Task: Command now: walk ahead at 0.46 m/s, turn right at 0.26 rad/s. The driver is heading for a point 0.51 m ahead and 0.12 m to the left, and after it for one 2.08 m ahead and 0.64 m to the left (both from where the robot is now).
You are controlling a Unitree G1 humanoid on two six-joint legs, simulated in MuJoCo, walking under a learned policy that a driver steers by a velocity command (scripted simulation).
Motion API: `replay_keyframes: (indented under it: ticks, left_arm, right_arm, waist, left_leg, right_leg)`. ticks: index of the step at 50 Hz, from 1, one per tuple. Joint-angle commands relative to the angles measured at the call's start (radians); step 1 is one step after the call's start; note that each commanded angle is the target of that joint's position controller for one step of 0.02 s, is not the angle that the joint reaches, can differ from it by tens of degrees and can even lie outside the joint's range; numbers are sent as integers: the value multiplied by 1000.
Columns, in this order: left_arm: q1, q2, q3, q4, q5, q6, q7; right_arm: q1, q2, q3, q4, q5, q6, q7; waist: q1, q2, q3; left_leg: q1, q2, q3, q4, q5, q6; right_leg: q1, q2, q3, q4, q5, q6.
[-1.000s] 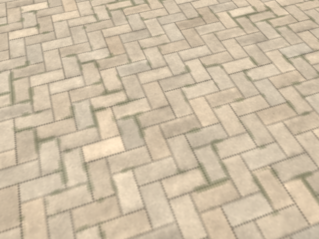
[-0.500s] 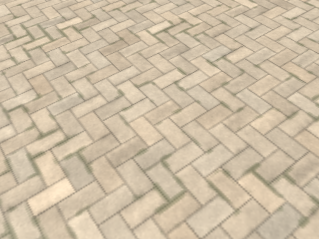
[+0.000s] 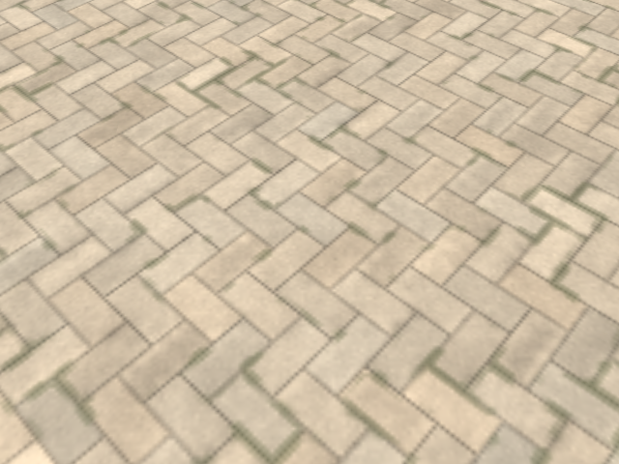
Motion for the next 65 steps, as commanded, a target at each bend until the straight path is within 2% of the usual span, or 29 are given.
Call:
replay_keyframes:
  ticks: [1, 2, 3, 4, 5, 7, 12, 16, 18, 21, 22, 23, 24, 25, 26, 28, 32, 36, 41, 43, 44, 45, 46, 47, 49, 51, 53, 61, 65]
  left_arm:
    - [-54, 108, 16, -68, -8, -26, -3]
    - [34, 38, 5, -87, -28, -28, -7]
    - [6, 102, 12, -66, 2, -20, -1]
    - [-55, 105, 14, -65, 7, -19, -11]
    - [-104, 89, 8, -71, 7, -21, -20]
    - [-128, 77, 5, -71, 25, -6, -33]
    - [-215, 24, -15, -88, 25, 13, -38]
    - [-360, -14, -44, -116, 11, 7, -36]
    - [-364, 0, -44, -109, 10, 6, -25]
    - [-267, 52, -29, -67, 14, -7, -2]
    - [-201, 78, -20, -46, 24, -20, 8]
    - [-112, 148, -5, -38, 41, -32, 19]
    - [-100, 205, 12, -51, 24, -17, 16]
    - [-118, 147, 5, -78, -19, 2, 9]
    - [-197, 101, -8, -95, -21, 11, 13]
    - [-306, 41, -28, -110, -9, 22, 35]
    - [-323, 53, -21, -108, 8, 24, 46]
    - [-338, 79, -11, -108, 15, 33, 41]
    - [-325, 134, 11, -106, 16, 57, 30]
    - [-337, 148, 19, -108, 8, 68, 30]
    - [-307, 134, 22, -97, 11, 78, 26]
    - [-259, 68, 12, -101, 12, 90, 15]
    - [-359, 53, 3, -175, 12, 96, 25]
    - [-429, 80, 6, -191, 23, 96, 20]
    - [-370, 109, 21, -163, 9, 76, -7]
    - [-330, 114, 27, -130, 30, 63, -25]
    - [-346, 87, 21, -134, 27, 58, -32]
    - [-480, 79, 5, -192, 11, 33, -29]
    - [-436, 82, -2, -197, 4, 11, -27]
  right_arm:
    - [332, -201, -58, 12, -19, -41, -36]
    - [414, -317, -82, 42, -26, -34, -36]
    - [343, -236, -68, 42, -9, -24, -30]
    - [255, -159, -49, 21, 0, -24, -25]
    - [210, -113, -37, 19, -2, -29, -21]
    - [204, -69, -19, 38, 2, -42, -23]
    - [292, -69, -10, 109, 20, -68, -20]
    - [313, -64, 1, 149, 23, -51, -27]
    - [344, -77, 0, 173, 24, -42, -32]
    - [299, -105, -8, 170, 30, -32, -41]
    - [288, -109, -10, 165, 39, -30, -39]
    - [303, -83, -4, 131, 49, -32, -41]
    - [467, 25, 15, 133, 79, -14, -49]
    - [449, -78, -13, 165, 50, 16, -65]
    - [391, -81, -24, 155, 29, 31, -62]
    - [309, -60, -30, 135, 5, 54, -46]
    - [333, -25, -34, 129, 2, 98, -35]
    - [242, -26, -29, 73, 0, 122, -21]
    - [196, -54, -32, 16, 11, 124, 1]
    - [247, -55, -34, 19, 11, 115, 5]
    - [273, -74, -40, 25, 6, 104, 3]
    - [267, -153, -53, 5, -3, 92, -10]
    - [292, -286, -88, -6, -2, 92, -24]
    - [308, -241, -86, 13, -9, 93, -39]
    - [194, -175, -62, -10, 6, 91, -44]
    - [185, -136, -52, -22, 13, 69, -34]
    - [242, -140, -55, -6, 19, 46, -24]
    - [355, -180, -72, 22, 11, 13, -24]
    - [328, -177, -70, 17, 4, -1, -19]
  waist:
    - [-216, 66, -148]
    - [-182, 330, -218]
    - [-142, 176, -98]
    - [-117, 69, 9]
    - [-105, 28, 48]
    - [-81, 86, 52]
    - [-65, 79, 49]
    - [-101, 119, 39]
    - [-103, 114, 24]
    - [-48, 80, 6]
    - [-14, 37, -24]
    - [-1, -56, -131]
    - [-57, -266, -323]
    - [-31, -110, -358]
    - [-59, -72, -234]
    - [-96, -93, -52]
    - [-128, -98, -49]
    - [-111, -139, -41]
    - [-93, -130, -58]
    - [-125, -92, -50]
    - [-133, -6, -18]
    - [-117, 252, 27]
    - [-149, 311, 91]
    - [-156, 182, 109]
    - [-81, 165, 114]
    - [-80, 119, 58]
    - [-95, 70, 35]
    - [-167, 116, 56]
    - [-142, 123, 52]
  left_leg:
    - [543, 185, -221, -126, -199, 99]
    - [716, 405, -711, -279, -387, 199]
    - [604, 404, -771, -316, -458, 205]
    - [489, 362, -617, -305, -402, 195]
    - [412, 311, -486, -318, -243, 182]
    - [363, 230, -320, -338, -17, 155]
    - [383, 195, -115, -286, 771, 177]
    - [328, 121, -20, -262, 836, 135]
    - [353, 141, -58, -211, 831, 131]
    - [375, 150, -130, -66, 780, 109]
    - [334, 113, -119, 55, 691, 86]
    - [197, 62, -95, 256, 355, 59]
    - [23, -71, -28, 585, -439, 39]
    - [4, -68, -69, 693, -508, 41]
    - [-28, -35, -78, 728, -447, 33]
    - [-40, 19, -68, 681, -334, 8]
    - [38, 14, -27, 631, -272, -24]
    - [49, 39, 0, 442, -231, -12]
    - [140, 25, 49, 259, -250, 27]
    - [259, 4, 62, 82, -178, 60]
    - [304, 20, -17, -60, -138, 80]
    - [307, 243, -354, -286, -187, 128]
    - [199, 395, -617, -358, -254, 262]
    - [177, 342, -572, -386, -474, 272]
    - [191, 234, -465, -419, -527, 207]
    - [280, 178, -395, -393, -364, 200]
    - [360, 171, -388, -377, -287, 205]
    - [377, 168, -441, -326, -219, 251]
    - [270, 169, -453, -274, -175, 227]
  right_leg:
    - [-303, -107, -3, 459, 487, -61]
    - [-588, 74, -100, 730, -74, -21]
    - [-684, 10, -47, 848, -87, -40]
    - [-687, -38, -46, 855, 8, -49]
    - [-664, -73, -64, 820, 74, -45]
    - [-623, -109, -108, 763, 120, -23]
    - [-648, -100, -208, 654, 176, 36]
    - [-488, -61, -287, 345, 334, 44]
    - [-433, -44, -272, 284, 374, 34]
    - [-309, -34, -230, 156, 398, -3]
    - [-185, -61, -219, 68, 549, -18]
    - [36, -249, -76, 138, 996, -56]
    - [258, -544, 163, 197, 1415, -237]
    - [173, -529, 160, 165, 1272, -265]
    - [43, -479, 87, 96, 1040, -244]
    - [-174, -388, -31, -21, 726, -184]
    - [-315, -348, -157, -75, 525, -186]
    - [-335, -358, -197, -104, 264, -173]
    - [-325, -406, -214, -74, 133, -144]
    - [-380, -392, -263, -4, 83, -82]
    - [-439, -356, -314, 106, 33, -19]
    - [-576, -229, -423, 384, -122, 67]
    - [-722, -70, -323, 520, -217, 98]
    - [-724, -108, -213, 627, -119, 89]
    - [-718, -115, -194, 629, 67, 84]
    - [-702, -110, -201, 653, 140, 84]
    - [-725, -107, -199, 628, 168, 88]
    - [-666, -92, -188, 343, 152, 121]
    - [-458, -79, -209, 218, 127, 78]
